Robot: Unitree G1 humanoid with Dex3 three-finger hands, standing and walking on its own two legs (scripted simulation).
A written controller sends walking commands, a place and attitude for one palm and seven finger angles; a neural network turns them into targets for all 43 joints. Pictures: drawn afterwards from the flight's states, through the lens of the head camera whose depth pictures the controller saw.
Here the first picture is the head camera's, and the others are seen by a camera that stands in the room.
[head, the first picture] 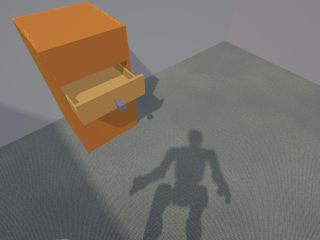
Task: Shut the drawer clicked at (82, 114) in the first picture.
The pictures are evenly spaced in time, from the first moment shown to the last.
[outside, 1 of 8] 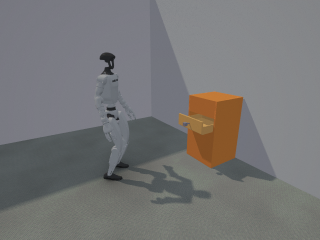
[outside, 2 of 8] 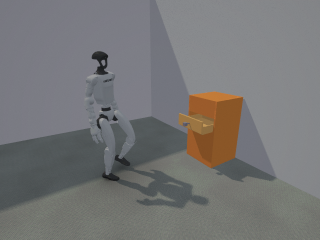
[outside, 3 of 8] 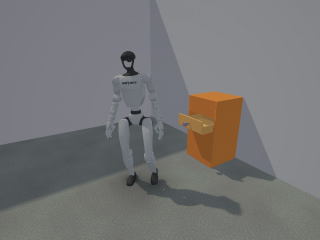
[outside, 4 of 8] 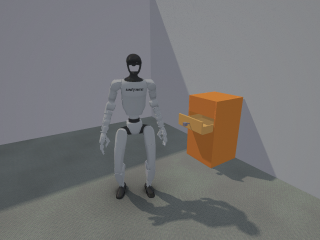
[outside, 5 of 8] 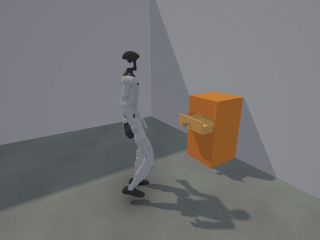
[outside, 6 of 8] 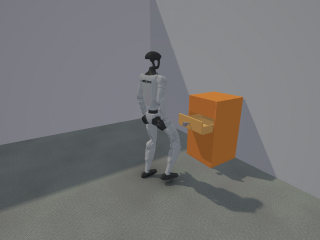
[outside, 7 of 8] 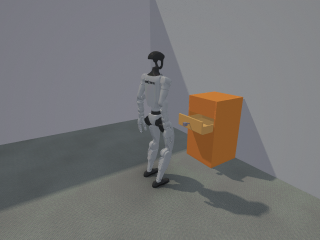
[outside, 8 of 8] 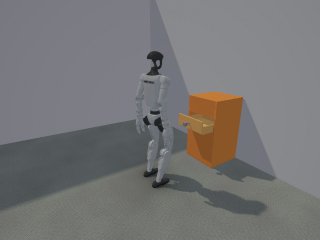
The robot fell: no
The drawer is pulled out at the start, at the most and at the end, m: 0.18 0.18 0.18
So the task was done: no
